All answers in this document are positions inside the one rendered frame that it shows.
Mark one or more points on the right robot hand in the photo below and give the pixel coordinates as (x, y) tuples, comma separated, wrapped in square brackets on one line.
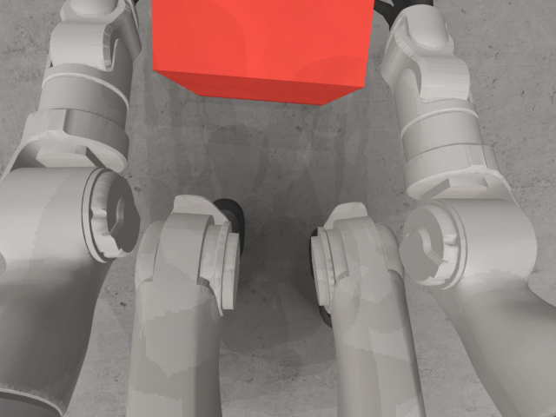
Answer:
[(391, 12)]

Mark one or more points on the left robot upper arm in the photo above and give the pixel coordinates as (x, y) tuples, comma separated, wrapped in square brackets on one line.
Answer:
[(60, 230)]

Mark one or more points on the robot right forearm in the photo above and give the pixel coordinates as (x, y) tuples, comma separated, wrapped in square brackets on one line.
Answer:
[(436, 114)]

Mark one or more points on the robot left forearm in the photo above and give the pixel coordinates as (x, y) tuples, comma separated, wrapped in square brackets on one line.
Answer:
[(86, 87)]

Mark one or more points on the carton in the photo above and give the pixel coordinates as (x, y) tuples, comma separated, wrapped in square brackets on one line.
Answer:
[(285, 51)]

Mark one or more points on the right robot thigh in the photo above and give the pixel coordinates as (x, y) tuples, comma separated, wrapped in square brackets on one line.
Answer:
[(377, 370)]

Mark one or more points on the right robot foot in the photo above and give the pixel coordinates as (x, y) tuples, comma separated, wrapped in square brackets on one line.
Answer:
[(324, 314)]

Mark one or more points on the right robot upper arm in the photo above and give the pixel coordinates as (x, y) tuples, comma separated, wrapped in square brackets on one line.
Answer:
[(475, 256)]

